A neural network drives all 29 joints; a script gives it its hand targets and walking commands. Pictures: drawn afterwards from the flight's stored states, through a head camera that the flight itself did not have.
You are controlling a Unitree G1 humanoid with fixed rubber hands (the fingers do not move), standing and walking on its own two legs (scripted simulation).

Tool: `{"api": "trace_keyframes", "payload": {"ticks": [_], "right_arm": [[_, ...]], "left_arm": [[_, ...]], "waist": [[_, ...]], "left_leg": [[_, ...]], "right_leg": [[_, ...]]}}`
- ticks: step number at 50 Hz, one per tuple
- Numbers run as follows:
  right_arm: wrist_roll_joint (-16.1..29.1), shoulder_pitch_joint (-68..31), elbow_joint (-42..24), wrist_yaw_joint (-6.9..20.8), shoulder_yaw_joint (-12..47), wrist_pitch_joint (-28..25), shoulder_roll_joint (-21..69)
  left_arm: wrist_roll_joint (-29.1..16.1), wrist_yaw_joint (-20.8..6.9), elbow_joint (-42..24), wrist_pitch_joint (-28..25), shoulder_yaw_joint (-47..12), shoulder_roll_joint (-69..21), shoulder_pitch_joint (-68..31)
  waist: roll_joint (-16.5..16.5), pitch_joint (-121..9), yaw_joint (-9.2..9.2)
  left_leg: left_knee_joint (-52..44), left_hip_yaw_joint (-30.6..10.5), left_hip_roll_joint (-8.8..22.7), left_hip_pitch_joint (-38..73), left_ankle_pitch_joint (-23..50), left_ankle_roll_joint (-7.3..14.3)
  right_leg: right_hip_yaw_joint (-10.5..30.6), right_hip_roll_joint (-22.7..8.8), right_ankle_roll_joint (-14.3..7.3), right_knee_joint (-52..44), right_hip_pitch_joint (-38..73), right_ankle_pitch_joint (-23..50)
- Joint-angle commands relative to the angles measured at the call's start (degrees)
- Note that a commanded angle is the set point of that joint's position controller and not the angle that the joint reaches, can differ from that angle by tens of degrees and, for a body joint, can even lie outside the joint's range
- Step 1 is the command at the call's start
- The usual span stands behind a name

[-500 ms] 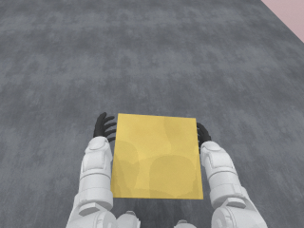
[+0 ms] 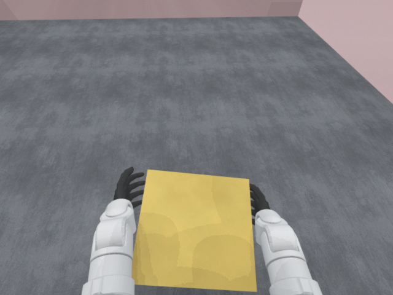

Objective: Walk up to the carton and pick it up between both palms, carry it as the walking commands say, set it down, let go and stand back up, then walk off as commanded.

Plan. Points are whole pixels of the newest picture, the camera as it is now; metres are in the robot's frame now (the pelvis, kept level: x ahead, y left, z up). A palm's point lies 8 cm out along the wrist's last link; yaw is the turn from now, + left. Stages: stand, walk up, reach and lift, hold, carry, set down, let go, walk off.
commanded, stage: reach and lift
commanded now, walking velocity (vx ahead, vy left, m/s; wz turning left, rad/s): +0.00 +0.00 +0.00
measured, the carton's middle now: (190, 236) +0.26 +0.04 -0.06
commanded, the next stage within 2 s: hold in 1.90 s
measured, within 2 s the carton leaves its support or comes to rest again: neither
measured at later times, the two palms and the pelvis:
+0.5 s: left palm (128, 200) +0.28 +0.17 +0.05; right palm (275, 217) +0.28 -0.13 +0.03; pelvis -0.02 +0.00 +0.00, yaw +0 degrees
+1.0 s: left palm (137, 193) +0.30 +0.16 +0.05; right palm (281, 224) +0.27 -0.14 +0.02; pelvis +0.00 +0.01 +0.01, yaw -1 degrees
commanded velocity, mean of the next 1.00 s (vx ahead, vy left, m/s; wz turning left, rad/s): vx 0.00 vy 0.00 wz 0.00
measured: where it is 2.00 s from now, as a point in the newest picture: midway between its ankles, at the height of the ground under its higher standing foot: outside the picture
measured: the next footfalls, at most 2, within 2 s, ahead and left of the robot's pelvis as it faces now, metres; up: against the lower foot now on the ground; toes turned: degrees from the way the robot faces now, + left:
none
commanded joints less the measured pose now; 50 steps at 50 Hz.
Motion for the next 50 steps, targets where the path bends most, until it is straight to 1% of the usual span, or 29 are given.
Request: {"api": "trace_keyframes", "payload": {"ticks": [1, 2, 3, 4, 6, 8, 10, 11, 14, 16, 18, 19, 21, 22, 23, 25, 26, 28, 30, 31, 34, 39, 40, 41, 42, 45, 46, 47, 50], "right_arm": [[14.56, -42.61, -12.29, 15.28, 29.99, -4.78, 51.11], [14.67, -43.36, -11.27, 15.81, 29.94, -4.05, 52.81], [12.96, -43.73, -10.42, 15.93, 27.66, -3.66, 52.20], [13.41, -46.61, -10.94, 15.80, 28.77, -3.62, 53.65], [17.33, -49.66, -18.24, 15.44, 32.50, -3.12, 56.48], [15.82, -52.99, -13.87, 16.13, 29.72, -1.90, 54.38], [17.89, -56.18, -20.50, 15.45, 31.66, -2.23, 53.79], [18.66, -52.32, -17.23, 15.36, 32.17, -1.71, 55.13], [14.22, -55.32, -10.21, 15.64, 25.54, 0.66, 51.96], [15.35, -57.69, -12.30, 16.05, 26.49, -0.06, 57.08], [17.71, -56.39, -14.96, 15.49, 28.29, 0.03, 58.15], [15.38, -53.47, -8.12, 15.13, 25.60, 0.99, 57.38], [12.42, -51.84, -4.39, 15.12, 22.26, 1.87, 56.08], [13.25, -53.87, -8.18, 15.18, 21.76, 1.39, 55.03], [14.47, -57.72, -11.07, 15.11, 24.50, 0.98, 56.65], [15.69, -57.60, -14.96, 14.90, 25.45, 0.57, 55.94], [15.90, -55.04, -13.71, 14.71, 27.76, 1.51, 57.00], [13.74, -48.40, -12.49, 15.05, 25.51, 2.41, 53.50], [13.72, -48.47, -16.58, 15.71, 26.97, 2.52, 53.77], [14.62, -44.56, -17.65, 15.64, 28.28, 2.53, 53.74], [15.03, -44.98, -21.81, 15.25, 29.80, 2.94, 49.78], [14.10, -44.43, -25.83, 15.63, 29.59, 3.19, 46.71], [14.85, -44.30, -24.06, 15.53, 31.15, 3.09, 46.72], [15.30, -43.55, -28.89, 15.59, 31.57, 2.60, 47.31], [14.17, -39.39, -23.17, 15.97, 30.51, 3.84, 47.16], [15.00, -42.19, -27.22, 16.30, 32.85, 3.31, 47.79], [16.90, -43.51, -29.07, 16.14, 33.82, 3.23, 48.44], [16.02, -42.43, -29.50, 15.42, 33.84, 3.33, 47.87], [13.71, -37.92, -24.88, 15.29, 31.68, 3.76, 47.45]], "left_arm": [[-10.18, -13.91, 5.10, 4.90, -36.39, -59.72, -22.88], [-8.60, -13.87, 6.75, 5.42, -34.51, -58.45, -21.64], [-9.34, -14.46, 4.08, 5.47, -35.33, -58.52, -26.93], [-9.99, -14.44, 5.87, 5.97, -34.42, -59.59, -27.17], [-11.95, -14.37, 2.03, 6.83, -36.99, -60.85, -26.39], [-10.22, -14.96, 6.25, 7.77, -34.39, -59.02, -30.00], [-12.33, -14.95, 1.47, 8.25, -37.60, -61.69, -30.40], [-12.44, -14.66, 0.08, 8.94, -37.99, -60.25, -31.06], [-8.48, -15.16, 10.40, 10.59, -31.20, -57.65, -30.85], [-9.71, -16.24, 7.92, 10.24, -31.48, -58.46, -33.55], [-11.65, -16.56, 6.58, 9.76, -31.95, -57.65, -32.83], [-10.17, -16.61, 7.44, 10.74, -32.37, -57.78, -35.71], [-8.05, -17.19, 12.40, 11.45, -27.80, -54.71, -34.01], [-8.89, -17.46, 9.72, 10.98, -29.73, -56.37, -34.59], [-9.14, -17.15, 9.66, 10.89, -30.46, -58.19, -35.04], [-12.91, -16.58, 4.20, 10.07, -35.43, -59.85, -36.81], [-10.76, -16.36, 6.00, 11.36, -34.64, -58.50, -34.71], [-10.70, -15.77, 4.10, 11.28, -36.08, -58.28, -34.45], [-12.55, -15.35, 0.50, 11.14, -37.58, -59.26, -32.82], [-13.21, -14.80, -2.83, 11.20, -39.57, -60.62, -30.58], [-11.26, -13.75, -1.87, 12.32, -39.46, -60.24, -23.91], [-10.37, -13.07, -0.23, 11.56, -37.04, -59.33, -20.15], [-10.36, -13.01, -1.20, 11.33, -37.56, -59.02, -20.07], [-12.57, -13.23, -6.60, 10.80, -39.92, -60.38, -23.04], [-10.61, -12.88, -2.01, 11.83, -38.39, -60.11, -19.43], [-12.17, -12.48, -5.04, 11.17, -39.76, -59.06, -21.00], [-12.31, -12.61, -4.45, 11.23, -40.12, -60.48, -18.29], [-12.75, -12.46, -5.06, 10.91, -40.12, -60.72, -16.62], [-10.54, -13.10, -7.55, 10.05, -39.03, -55.77, -20.81]], "waist": [[2.88, -18.82, -2.13], [1.88, -17.11, -0.09], [1.51, -17.72, -3.81], [-0.15, -16.40, -1.59], [0.35, -22.68, -0.91], [-0.50, -17.69, -1.12], [0.92, -23.81, -2.46], [3.91, -22.70, -0.53], [-0.98, -8.02, -1.90], [-3.97, -13.83, -1.97], [-2.58, -16.94, -0.35], [1.04, -12.27, -1.60], [-3.85, -8.07, -2.71], [0.23, -10.45, -3.99], [0.09, -10.34, -2.62], [-0.40, -18.17, -4.88], [0.88, -17.75, -2.46], [2.17, -14.34, -6.08], [-0.14, -17.49, -5.71], [3.91, -18.56, -4.89], [4.46, -20.15, -5.39], [0.05, -14.85, -6.61], [3.70, -11.92, -4.90], [1.17, -21.20, -7.19], [4.48, -16.04, -6.09], [-0.40, -18.41, -4.25], [2.60, -20.31, -4.17], [-0.86, -20.96, -5.45], [1.45, -16.69, -4.98]], "left_leg": [[-0.46, 1.72, -4.63, 14.49, 16.38, -0.44], [-1.51, 2.32, -4.87, 14.94, 14.69, -0.57], [-1.35, 2.05, -4.58, 15.30, 10.11, -0.79], [-2.02, 2.38, -4.56, 14.69, 7.91, -0.36], [-1.80, 2.13, -5.13, 18.01, 12.73, 0.04], [-2.41, 2.49, -4.56, 15.01, 7.04, -0.32], [-2.26, 3.30, -4.55, 19.91, 9.88, -0.35], [-2.39, 3.20, -4.89, 18.39, 12.01, -0.42], [-3.15, 3.23, -4.31, 13.56, -3.51, -0.16], [-1.19, 4.97, -5.40, 16.69, -1.69, 0.02], [-1.51, 3.95, -4.71, 19.47, 5.26, 1.31], [-1.83, 4.53, -5.36, 17.21, 3.10, -0.07], [-1.62, 4.14, -5.23, 16.02, -0.57, 0.44], [-1.65, 4.15, -4.88, 19.30, -0.03, 0.38], [-1.74, 3.83, -4.84, 17.22, -0.65, 0.42], [-2.59, 2.50, -3.57, 20.91, 4.53, 0.52], [-2.38, 3.37, -4.70, 18.66, 5.98, 0.38], [-3.92, 2.10, -3.86, 18.43, 6.73, 0.05], [-3.98, 1.62, -4.21, 20.04, 11.75, -0.33], [-3.40, 1.79, -4.40, 22.11, 17.62, -0.28], [-3.71, 0.32, -4.06, 24.23, 23.39, -0.43], [-4.97, -0.92, -3.65, 23.08, 16.56, -0.27], [-4.96, 0.19, -4.31, 19.77, 17.06, -0.41], [-3.91, -0.35, -3.83, 24.75, 20.77, -0.32], [-4.84, -0.45, -3.61, 24.49, 20.10, -0.61], [-4.33, -0.71, -3.69, 23.64, 23.44, -0.20], [-4.72, -0.22, -4.19, 24.31, 23.73, 0.23], [-4.41, -0.41, -4.25, 25.85, 24.33, 0.34], [-5.46, 0.49, -4.98, 22.01, 16.85, -0.17]], "right_leg": [[-0.38, 4.02, -1.06, -3.89, 3.97, 9.55], [-0.23, 3.69, -0.80, -4.72, 4.15, 7.43], [-0.12, 3.49, -0.78, -5.05, 3.72, 5.38], [0.08, 3.57, -1.21, -5.62, 4.07, 2.15], [-0.10, 4.09, -0.77, -4.82, 8.35, 7.74], [-0.15, 3.11, -0.74, -5.41, 6.06, 1.83], [0.02, 3.61, -1.06, -6.02, 7.35, 3.80], [0.74, 2.90, -1.47, -5.62, 9.80, 7.15], [1.22, 1.48, -1.51, -7.87, 4.07, -9.89], [3.00, -0.34, -1.68, -9.71, 2.51, -11.69], [2.75, 0.31, -0.30, -8.41, 4.16, -3.34], [3.24, 0.04, -1.10, -9.61, 3.22, -4.56], [4.35, -0.87, -0.93, -10.57, 2.20, -10.11], [2.96, 0.24, -1.14, -10.12, 1.63, -8.98], [3.15, 0.29, -1.40, -9.45, 2.43, -10.30], [1.01, 2.06, -1.00, -7.64, 4.88, -1.67], [2.39, 1.09, -0.59, -7.89, 8.35, 2.07], [1.17, 2.05, -1.12, -7.58, 9.41, 4.89], [0.41, 3.52, -0.81, -7.15, 10.63, 8.54], [1.03, 3.12, -1.25, -7.18, 10.75, 13.02], [0.81, 3.79, -0.64, -6.95, 13.31, 17.07], [-0.09, 4.56, -0.83, -8.28, 8.65, 10.27], [1.00, 3.53, -1.22, -8.44, 9.62, 10.87], [0.43, 4.60, -0.49, -7.41, 10.66, 14.39], [0.51, 3.99, -0.75, -7.75, 9.66, 12.21], [0.46, 4.25, -0.27, -7.68, 12.56, 16.71], [1.27, 4.15, -0.49, -7.20, 14.09, 19.34], [1.65, 4.30, -0.02, -7.83, 11.84, 19.64], [1.37, 3.53, 0.15, -8.76, 11.29, 13.97]]}}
